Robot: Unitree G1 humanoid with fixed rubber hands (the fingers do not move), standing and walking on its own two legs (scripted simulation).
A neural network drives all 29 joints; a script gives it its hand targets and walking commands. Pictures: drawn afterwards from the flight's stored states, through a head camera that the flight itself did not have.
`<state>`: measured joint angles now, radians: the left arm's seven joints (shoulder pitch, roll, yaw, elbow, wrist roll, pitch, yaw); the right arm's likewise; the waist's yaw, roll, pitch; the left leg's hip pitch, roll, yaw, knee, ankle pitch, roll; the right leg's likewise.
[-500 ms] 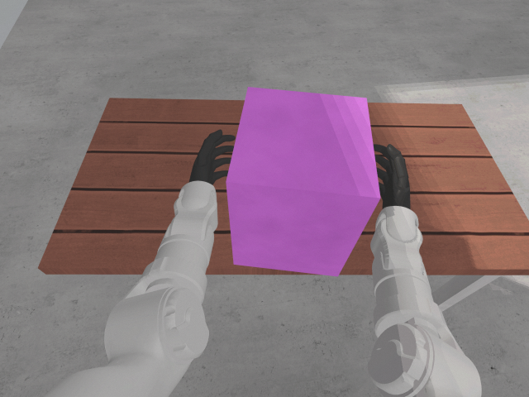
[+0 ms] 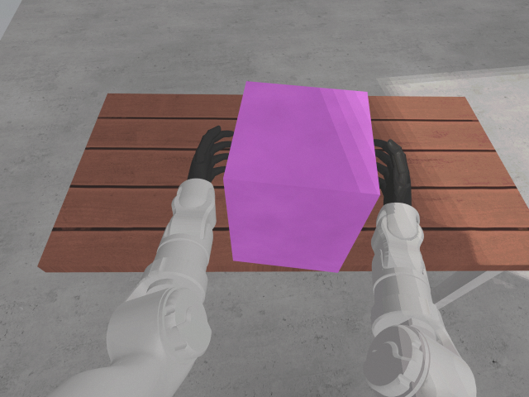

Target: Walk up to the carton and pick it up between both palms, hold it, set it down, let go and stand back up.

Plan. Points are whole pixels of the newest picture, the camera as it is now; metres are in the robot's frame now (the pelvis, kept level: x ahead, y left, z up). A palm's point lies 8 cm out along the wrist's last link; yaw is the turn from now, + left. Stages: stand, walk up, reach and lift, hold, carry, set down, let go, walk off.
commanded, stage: set down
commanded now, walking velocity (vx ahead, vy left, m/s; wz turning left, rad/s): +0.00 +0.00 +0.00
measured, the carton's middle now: (294, 182) +0.47 -0.08 +0.00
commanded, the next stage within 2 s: none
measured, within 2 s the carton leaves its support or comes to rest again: neither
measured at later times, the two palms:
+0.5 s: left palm (203, 173) +0.47 +0.08 +0.05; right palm (390, 195) +0.40 -0.21 +0.05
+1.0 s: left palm (177, 165) +0.47 +0.12 +0.06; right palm (426, 183) +0.40 -0.26 +0.08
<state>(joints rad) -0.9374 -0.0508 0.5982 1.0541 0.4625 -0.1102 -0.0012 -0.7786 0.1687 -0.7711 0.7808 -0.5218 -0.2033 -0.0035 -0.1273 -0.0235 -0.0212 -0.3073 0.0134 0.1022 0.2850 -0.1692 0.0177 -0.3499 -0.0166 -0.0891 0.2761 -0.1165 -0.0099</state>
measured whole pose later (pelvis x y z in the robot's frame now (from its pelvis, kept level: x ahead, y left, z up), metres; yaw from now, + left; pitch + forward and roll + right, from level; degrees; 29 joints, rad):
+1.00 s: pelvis -0.03 -0.01 -0.03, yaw -2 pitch +24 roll -1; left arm -1.27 0.31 -0.11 1.70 -0.23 -0.30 0.05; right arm -1.08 -0.21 -0.09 1.38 0.21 -0.23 -0.11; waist -0.18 -0.01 -0.24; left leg -0.74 0.03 0.03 0.56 -0.24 0.00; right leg -0.77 0.01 -0.07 0.49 -0.14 -0.03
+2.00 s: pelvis -0.01 +0.00 -0.01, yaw -2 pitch +11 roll -2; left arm -1.27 0.33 -0.17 1.40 -0.29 0.11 0.02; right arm -1.14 -0.31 -0.07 1.28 0.34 0.11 -0.11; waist -0.15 -0.01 -0.19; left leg -0.39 0.02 0.00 0.44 -0.24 0.01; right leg -0.41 0.03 -0.05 0.32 -0.11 -0.02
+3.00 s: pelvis -0.04 +0.00 -0.01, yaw -3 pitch +6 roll -1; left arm -0.67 0.25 -0.11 1.11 -0.26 -0.18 0.00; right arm -0.56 -0.23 -0.01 0.97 0.31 -0.15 -0.10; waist -0.06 0.01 -0.09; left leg -0.36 0.00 0.01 0.50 -0.25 0.01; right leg -0.40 0.02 -0.03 0.44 -0.14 -0.02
